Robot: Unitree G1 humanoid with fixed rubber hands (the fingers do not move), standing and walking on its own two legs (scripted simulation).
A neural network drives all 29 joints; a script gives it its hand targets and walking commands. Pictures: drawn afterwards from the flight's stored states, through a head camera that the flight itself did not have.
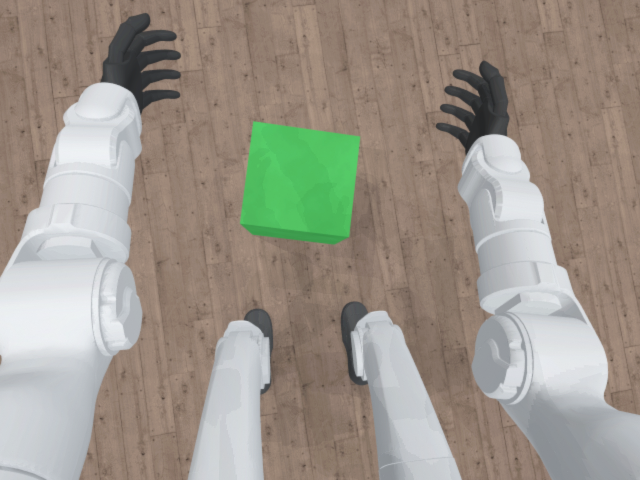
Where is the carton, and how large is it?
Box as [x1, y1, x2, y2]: [240, 121, 359, 244]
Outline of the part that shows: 253,121 240,223 252,234 333,244 347,237 349,233 359,136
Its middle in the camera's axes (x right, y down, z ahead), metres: -0.05 -0.12 +0.87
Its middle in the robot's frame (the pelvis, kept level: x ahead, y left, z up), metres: +0.50 -0.01 -0.52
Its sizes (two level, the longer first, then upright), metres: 0.210 0.200 0.250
